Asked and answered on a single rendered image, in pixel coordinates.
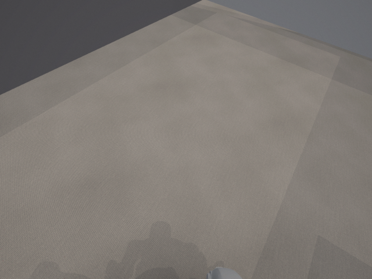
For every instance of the right robot thigh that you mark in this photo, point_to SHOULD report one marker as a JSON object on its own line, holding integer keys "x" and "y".
{"x": 223, "y": 273}

